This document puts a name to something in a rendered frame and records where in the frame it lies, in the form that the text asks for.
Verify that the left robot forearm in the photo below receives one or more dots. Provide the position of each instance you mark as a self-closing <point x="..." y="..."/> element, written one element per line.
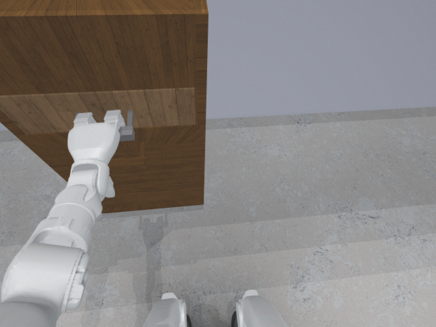
<point x="71" y="219"/>

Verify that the left robot thigh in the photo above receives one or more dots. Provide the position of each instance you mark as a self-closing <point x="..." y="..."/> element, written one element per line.
<point x="168" y="312"/>

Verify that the robot right shin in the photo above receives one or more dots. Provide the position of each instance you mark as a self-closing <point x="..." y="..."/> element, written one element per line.
<point x="250" y="293"/>

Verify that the robot left upper arm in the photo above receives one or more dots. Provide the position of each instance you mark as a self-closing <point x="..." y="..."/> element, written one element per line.
<point x="47" y="280"/>

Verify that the handle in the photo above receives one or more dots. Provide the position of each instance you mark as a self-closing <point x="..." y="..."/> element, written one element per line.
<point x="127" y="133"/>
<point x="127" y="163"/>

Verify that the left robot hand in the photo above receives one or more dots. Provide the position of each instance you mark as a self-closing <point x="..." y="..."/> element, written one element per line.
<point x="91" y="140"/>

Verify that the drawer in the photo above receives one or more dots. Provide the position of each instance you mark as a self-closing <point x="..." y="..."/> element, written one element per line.
<point x="55" y="112"/>

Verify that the cabinet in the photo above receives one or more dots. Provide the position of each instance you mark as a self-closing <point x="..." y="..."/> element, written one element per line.
<point x="71" y="46"/>

